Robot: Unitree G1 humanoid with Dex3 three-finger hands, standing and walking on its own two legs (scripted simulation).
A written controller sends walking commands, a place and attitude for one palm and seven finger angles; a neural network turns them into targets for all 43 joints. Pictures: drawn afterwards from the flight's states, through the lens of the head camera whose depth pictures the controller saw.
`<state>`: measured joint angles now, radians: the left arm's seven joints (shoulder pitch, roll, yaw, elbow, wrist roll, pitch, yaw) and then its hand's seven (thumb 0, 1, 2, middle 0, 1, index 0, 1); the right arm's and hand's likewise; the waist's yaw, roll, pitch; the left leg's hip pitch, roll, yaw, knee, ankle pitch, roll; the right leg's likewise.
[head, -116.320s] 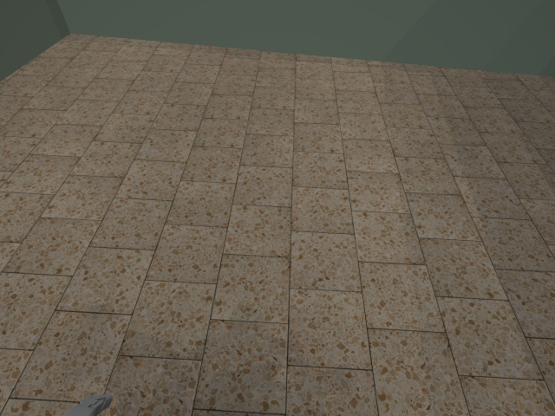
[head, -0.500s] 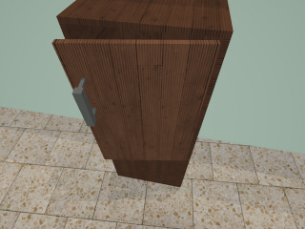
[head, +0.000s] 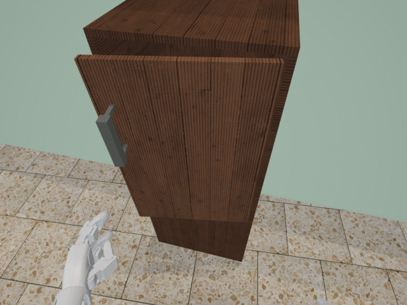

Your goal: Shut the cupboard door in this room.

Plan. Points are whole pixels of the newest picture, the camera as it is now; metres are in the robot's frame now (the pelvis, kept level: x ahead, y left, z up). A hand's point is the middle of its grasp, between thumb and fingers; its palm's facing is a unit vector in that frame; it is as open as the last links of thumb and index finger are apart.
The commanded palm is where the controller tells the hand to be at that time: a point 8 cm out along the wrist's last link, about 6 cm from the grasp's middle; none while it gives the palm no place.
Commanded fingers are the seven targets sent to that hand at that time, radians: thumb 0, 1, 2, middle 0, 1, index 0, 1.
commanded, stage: raise the hand and make a fist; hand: left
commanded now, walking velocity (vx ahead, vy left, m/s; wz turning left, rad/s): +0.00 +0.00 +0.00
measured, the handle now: (116, 136) +0.45 +0.22 +0.10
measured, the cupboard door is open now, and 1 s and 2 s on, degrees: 10 10 10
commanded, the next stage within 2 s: bring the fist close to the handle in 1.74 s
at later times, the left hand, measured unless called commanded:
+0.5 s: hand (118, 273) +0.18 +0.16 +0.02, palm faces -0.17 -0.98 -0.06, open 4.9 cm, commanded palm +0.14 +0.24 +0.01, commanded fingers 0.00 0.90 0.90 -0.82 -0.98 -0.82 -0.98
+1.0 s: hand (89, 254) +0.20 +0.20 +0.06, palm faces -0.03 -1.00 -0.07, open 3.2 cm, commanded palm +0.17 +0.25 +0.07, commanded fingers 0.00 0.90 0.90 -1.28 -1.48 -1.28 -1.48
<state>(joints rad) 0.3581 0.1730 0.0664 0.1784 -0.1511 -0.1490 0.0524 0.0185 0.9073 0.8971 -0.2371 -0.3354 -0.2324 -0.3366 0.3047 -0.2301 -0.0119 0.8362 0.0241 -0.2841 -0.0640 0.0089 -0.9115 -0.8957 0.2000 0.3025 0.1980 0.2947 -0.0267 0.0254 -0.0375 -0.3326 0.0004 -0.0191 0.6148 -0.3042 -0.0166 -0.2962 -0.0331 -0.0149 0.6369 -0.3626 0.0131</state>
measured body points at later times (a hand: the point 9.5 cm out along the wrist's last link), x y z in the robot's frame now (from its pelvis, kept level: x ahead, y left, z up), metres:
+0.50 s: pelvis -0.04 +0.00 -0.07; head +0.01 +0.00 +0.37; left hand +0.19 +0.22 +0.02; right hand +0.17 -0.20 -0.14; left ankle +0.01 +0.13 -0.73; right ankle -0.02 -0.12 -0.73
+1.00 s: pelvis -0.02 +0.02 -0.04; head +0.00 +0.02 +0.41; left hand +0.19 +0.26 +0.07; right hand +0.17 -0.21 -0.09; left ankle +0.01 +0.13 -0.73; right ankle -0.02 -0.12 -0.73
